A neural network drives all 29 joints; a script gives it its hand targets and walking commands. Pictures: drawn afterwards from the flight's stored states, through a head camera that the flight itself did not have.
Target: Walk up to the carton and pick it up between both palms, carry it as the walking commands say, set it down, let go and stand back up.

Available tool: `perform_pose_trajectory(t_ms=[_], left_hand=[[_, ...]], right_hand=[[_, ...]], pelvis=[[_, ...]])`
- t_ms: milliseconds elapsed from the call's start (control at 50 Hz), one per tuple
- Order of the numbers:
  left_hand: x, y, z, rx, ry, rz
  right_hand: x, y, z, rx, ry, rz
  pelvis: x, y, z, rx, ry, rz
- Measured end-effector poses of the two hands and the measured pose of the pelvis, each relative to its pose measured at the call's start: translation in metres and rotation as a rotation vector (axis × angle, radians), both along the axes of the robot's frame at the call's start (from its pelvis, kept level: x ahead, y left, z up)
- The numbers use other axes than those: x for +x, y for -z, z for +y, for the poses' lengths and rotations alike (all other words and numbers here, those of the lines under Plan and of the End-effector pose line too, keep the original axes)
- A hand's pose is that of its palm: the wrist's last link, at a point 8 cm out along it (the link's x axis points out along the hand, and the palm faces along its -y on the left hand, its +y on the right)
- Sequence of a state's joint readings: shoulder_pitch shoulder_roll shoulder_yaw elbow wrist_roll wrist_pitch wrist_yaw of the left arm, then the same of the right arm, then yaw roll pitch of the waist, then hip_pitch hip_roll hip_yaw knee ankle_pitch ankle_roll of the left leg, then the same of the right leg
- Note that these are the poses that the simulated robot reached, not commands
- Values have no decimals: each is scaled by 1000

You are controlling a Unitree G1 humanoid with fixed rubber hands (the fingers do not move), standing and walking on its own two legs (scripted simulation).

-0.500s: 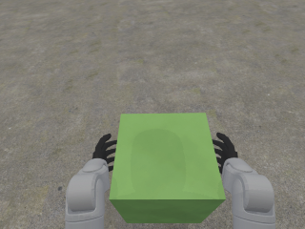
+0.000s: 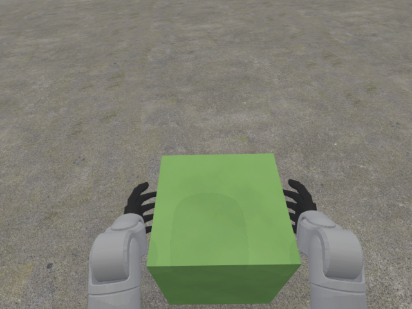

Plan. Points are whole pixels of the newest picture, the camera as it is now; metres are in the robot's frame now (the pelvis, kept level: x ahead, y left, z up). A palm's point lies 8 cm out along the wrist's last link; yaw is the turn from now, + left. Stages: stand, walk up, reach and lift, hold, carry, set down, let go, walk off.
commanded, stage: carry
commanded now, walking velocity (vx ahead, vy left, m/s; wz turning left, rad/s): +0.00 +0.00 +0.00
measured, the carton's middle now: (218, 233) +0.28 -0.01 +0.02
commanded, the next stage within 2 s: none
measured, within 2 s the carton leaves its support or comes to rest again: neither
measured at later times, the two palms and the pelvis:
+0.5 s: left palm (113, 237) +0.24 +0.17 +0.09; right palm (288, 222) +0.25 -0.13 +0.09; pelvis -0.02 +0.01 +0.00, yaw +0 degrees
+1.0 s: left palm (105, 234) +0.25 +0.18 +0.09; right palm (279, 222) +0.25 -0.11 +0.09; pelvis -0.01 +0.03 +0.00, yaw +0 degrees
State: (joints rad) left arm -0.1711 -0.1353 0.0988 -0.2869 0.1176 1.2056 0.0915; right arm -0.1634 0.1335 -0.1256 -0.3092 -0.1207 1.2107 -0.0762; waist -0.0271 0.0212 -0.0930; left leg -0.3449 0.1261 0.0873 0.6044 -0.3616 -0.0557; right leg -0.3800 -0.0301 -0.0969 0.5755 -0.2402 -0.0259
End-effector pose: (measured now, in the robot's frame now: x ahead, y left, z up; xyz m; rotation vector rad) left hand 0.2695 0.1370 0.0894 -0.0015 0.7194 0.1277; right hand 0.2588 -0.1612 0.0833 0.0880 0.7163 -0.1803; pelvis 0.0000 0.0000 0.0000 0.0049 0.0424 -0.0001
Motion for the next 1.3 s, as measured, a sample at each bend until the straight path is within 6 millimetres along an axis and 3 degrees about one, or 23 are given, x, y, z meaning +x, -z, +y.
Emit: perform_pose_trajectory(t_ms=[80,160,480,720,1300], left_hand=[[-3,-2,-14,3,17,-8],[-9,-3,-15,4,11,-11],[-25,0,30,-33,-61,-11],[-24,0,46,-35,-60,-11],[-17,-1,41,-19,-46,-19]], right_hand=[[-8,-1,-14,2,16,-8],[-10,-3,-15,2,9,-11],[-7,-9,30,-35,-62,-11],[-8,-9,46,-41,-62,-11],[-4,-5,41,-32,-53,-17]], pelvis=[[-6,0,-10,6,5,-6],[-9,-1,-13,6,5,-7],[-15,-2,12,3,-1,0],[-14,-1,29,2,-8,-4],[-11,-2,26,1,-7,-3]])
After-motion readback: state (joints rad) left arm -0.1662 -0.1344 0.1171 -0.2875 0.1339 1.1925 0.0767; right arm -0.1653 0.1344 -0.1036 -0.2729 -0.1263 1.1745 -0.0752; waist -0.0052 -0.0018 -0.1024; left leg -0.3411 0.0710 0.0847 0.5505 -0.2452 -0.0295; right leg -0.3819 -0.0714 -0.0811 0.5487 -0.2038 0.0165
